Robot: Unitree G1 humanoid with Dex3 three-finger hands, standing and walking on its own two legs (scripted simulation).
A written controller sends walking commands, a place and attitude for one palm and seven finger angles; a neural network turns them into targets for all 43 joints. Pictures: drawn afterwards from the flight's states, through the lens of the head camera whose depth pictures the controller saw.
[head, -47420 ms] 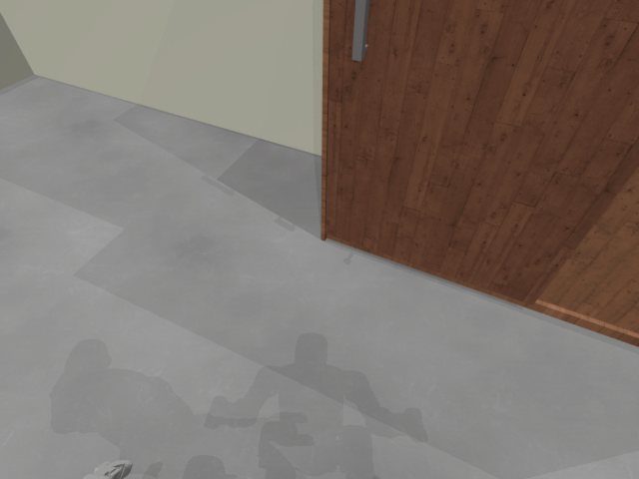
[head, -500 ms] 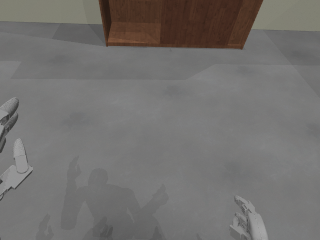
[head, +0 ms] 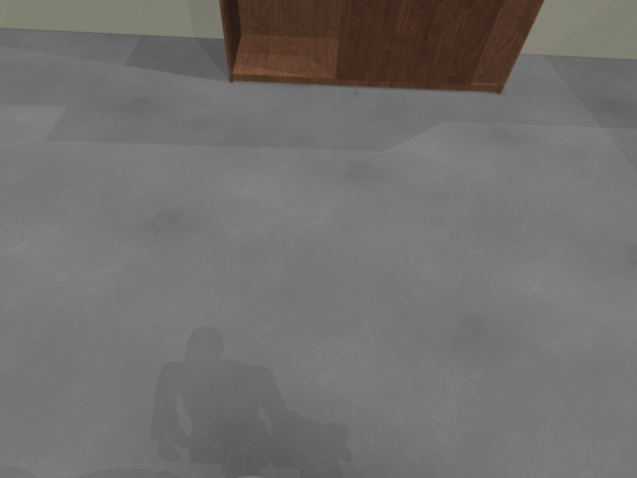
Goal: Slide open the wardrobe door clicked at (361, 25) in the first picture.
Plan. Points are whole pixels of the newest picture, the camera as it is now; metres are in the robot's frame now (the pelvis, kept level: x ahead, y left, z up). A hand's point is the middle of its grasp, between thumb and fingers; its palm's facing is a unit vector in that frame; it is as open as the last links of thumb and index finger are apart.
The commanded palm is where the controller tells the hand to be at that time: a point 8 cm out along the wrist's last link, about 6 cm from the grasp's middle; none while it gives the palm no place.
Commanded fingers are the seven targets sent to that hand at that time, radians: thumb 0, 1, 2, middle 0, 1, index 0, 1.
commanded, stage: let the arm hang, fingers relaxed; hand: left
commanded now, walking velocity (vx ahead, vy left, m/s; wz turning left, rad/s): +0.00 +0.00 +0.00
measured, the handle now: out of the picture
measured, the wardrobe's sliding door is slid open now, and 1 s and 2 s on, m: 0.61 0.61 0.61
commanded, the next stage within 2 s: look to check the result in 0.74 s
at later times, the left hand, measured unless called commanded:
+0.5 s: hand out of the picture -0.01 +0.18 -0.17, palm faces +0.00 -0.98 -0.20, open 7.4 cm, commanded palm none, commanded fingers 0.00 0.90 0.90 -0.20 -0.30 -0.20 -0.30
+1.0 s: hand out of the picture +0.01 +0.18 -0.17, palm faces -0.01 -0.98 -0.19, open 7.4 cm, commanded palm none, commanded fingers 0.00 0.90 0.90 -0.20 -0.30 -0.20 -0.30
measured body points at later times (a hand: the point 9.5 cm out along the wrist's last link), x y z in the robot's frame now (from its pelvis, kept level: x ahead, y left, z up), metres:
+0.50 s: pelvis -0.01 +0.01 +0.00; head +0.00 +0.00 +0.45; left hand -0.01 +0.24 -0.15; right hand -0.02 -0.20 -0.16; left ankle +0.05 +0.09 -0.73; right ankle +0.02 -0.12 -0.73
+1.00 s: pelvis +0.01 +0.01 +0.01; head +0.03 +0.01 +0.46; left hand +0.01 +0.23 -0.15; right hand +0.00 -0.21 -0.15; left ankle +0.05 +0.09 -0.73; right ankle +0.02 -0.12 -0.73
